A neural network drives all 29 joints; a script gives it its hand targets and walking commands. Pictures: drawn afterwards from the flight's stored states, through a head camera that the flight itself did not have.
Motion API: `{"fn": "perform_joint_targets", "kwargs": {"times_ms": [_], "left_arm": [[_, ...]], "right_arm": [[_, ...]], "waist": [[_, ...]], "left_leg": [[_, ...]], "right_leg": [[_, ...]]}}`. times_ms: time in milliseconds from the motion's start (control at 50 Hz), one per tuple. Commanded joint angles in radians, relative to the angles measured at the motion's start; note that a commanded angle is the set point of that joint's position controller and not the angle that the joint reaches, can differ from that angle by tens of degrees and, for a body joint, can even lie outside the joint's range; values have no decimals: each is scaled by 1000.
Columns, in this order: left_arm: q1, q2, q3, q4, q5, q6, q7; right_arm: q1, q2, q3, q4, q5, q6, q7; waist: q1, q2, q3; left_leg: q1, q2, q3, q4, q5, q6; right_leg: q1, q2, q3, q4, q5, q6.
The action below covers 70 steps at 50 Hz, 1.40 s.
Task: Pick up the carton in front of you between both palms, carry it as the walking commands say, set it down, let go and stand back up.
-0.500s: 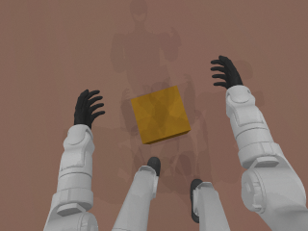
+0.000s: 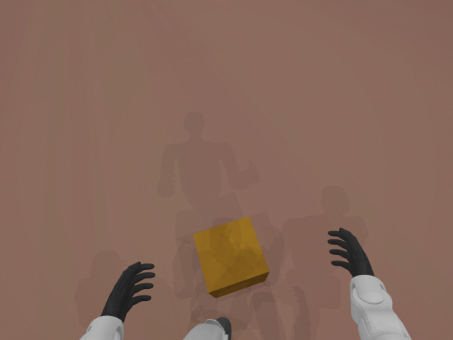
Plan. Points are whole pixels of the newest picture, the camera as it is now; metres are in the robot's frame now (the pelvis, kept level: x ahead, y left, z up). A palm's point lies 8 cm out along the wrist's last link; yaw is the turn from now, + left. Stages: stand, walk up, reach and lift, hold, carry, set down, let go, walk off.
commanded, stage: let go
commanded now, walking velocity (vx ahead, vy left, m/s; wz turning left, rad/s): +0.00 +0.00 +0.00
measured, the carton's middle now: (231, 259) +0.37 +0.08 -0.64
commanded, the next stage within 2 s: stand in 0.72 s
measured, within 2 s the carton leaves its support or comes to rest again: neither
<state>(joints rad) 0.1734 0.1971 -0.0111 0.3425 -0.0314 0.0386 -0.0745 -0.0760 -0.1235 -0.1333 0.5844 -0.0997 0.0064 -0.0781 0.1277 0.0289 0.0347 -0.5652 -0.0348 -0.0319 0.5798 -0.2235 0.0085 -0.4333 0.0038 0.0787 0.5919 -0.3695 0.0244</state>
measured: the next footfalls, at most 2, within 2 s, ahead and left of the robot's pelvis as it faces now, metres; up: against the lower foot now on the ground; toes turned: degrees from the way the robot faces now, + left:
none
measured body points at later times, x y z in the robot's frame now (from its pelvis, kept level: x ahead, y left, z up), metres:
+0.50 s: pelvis +0.01 -0.03 +0.01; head +0.02 -0.03 +0.46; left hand +0.18 +0.21 -0.06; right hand +0.18 -0.27 -0.06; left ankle +0.03 +0.11 -0.73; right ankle -0.05 -0.14 -0.73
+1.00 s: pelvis +0.01 +0.00 +0.01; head +0.02 +0.04 +0.45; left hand +0.15 +0.28 -0.11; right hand +0.13 -0.30 -0.07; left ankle +0.03 +0.11 -0.73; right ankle -0.05 -0.14 -0.73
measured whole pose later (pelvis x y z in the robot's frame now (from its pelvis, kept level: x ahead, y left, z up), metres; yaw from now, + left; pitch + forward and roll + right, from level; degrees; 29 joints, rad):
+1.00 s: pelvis +0.01 +0.00 +0.01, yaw -1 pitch +0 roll +0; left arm 0.25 0.35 0.05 0.65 0.05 0.02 0.01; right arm 0.20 -0.32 -0.07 0.73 -0.05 0.02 -0.01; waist -0.01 -0.08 0.02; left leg -0.30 -0.02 -0.02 0.57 -0.27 0.02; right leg -0.14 0.01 0.09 0.52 -0.38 0.02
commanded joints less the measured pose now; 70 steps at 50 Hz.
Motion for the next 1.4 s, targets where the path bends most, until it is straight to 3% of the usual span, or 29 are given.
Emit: {"fn": "perform_joint_targets", "kwargs": {"times_ms": [0, 180, 300, 320, 340, 400, 540, 700, 720, 760, 800, 840, 980, 1060, 1200, 1380], "left_arm": [[4, 91, 35, -77, -8, -23, 5], [90, 115, 72, -5, 15, -21, 10], [75, 128, 92, 7, 30, 4, 12], [56, 161, 109, -29, 60, 50, 37], [72, 151, 94, -13, 54, 61, 47], [53, 147, 91, -18, 49, 80, 56], [16, 140, 84, -46, 46, 139, 54], [-6, 129, 76, -85, 53, 187, 59], [-42, 231, 91, 52, 67, 103, 92], [17, 211, 84, 82, 83, 43, 98], [26, 210, 87, 115, 84, 12, 93], [33, 222, 88, 150, 84, -9, 84], [38, 260, 84, 246, 79, -43, 94], [48, 273, 76, 296, 74, -45, 103], [47, 287, 67, 354, 70, -46, 108], [31, 301, 61, 402, 68, -50, 109]], "right_arm": [[45, -84, 4, -103, 10, -24, 20], [229, -124, 63, -178, 73, -7, 86], [262, -139, 89, -227, 104, 26, 122], [304, -124, 109, -171, 117, -3, 101], [285, -132, 110, -196, 122, -7, 93], [256, -150, 118, -197, 129, 1, 88], [267, -164, 90, -182, 106, 50, 93], [247, -167, 73, -209, 89, 86, 114], [265, -295, 43, -51, 35, 57, 72], [272, -317, 39, -28, 31, 31, 60], [246, -314, 39, 1, 37, 11, 62], [215, -311, 40, 20, 44, 2, 71], [235, -332, 37, 89, 54, -8, 67], [245, -350, 41, 124, 58, -7, 59], [227, -367, 51, 172, 63, -8, 54], [198, -372, 59, 226, 67, -12, 55]], "waist": [[-58, -30, -291], [-96, -78, -229], [-102, -75, -123], [-94, -68, -163], [-107, -92, -149], [-98, -90, -99], [-123, -82, -7], [-133, -37, 12], [-134, -182, 25], [-141, -94, 17], [-130, -5, 2], [-120, 29, -37], [-138, 0, -87], [-140, -6, -104], [-136, -24, -93], [-136, -35, -73]], "left_leg": [[582, 7, -8, -32, 498, -51], [603, -29, 7, -112, 536, -26], [560, -45, 28, -152, 351, -14], [504, -75, 46, -124, 318, -27], [486, -75, 46, -126, 288, -21], [464, -73, 50, -122, 225, -16], [532, -58, 53, -117, 143, -16], [594, -36, 38, -122, 113, -27], [387, 60, -27, -111, 36, -31], [320, 74, -67, -151, -134, -13], [256, 90, -99, -191, -232, 2], [251, 97, -107, -197, -214, 14], [379, 99, -71, -111, 158, 22], [423, 106, -69, -94, 282, 23], [445, 111, -72, -105, 327, 23], [463, 111, -72, -131, 295, 21]], "right_leg": [[-76, 53, -71, -144, 213, -15], [140, 34, -39, -212, 511, 18], [190, 11, -19, -249, 515, 22], [249, -2, -17, -212, 630, 27], [239, -3, -13, -201, 652, 31], [207, -7, -11, -207, 580, 32], [138, 11, -34, -238, 343, 8], [144, 33, -64, -237, 181, -20], [123, -5, -33, -209, 37, 8], [149, -7, 5, -189, -75, -7], [194, -5, 7, -142, -56, -21], [231, -9, 6, -121, 6, -25], [231, -39, 33, -145, 225, -22], [250, -45, 33, -146, 306, -15], [267, -54, 33, -162, 343, -10], [272, -65, 37, -200, 330, -12]]}}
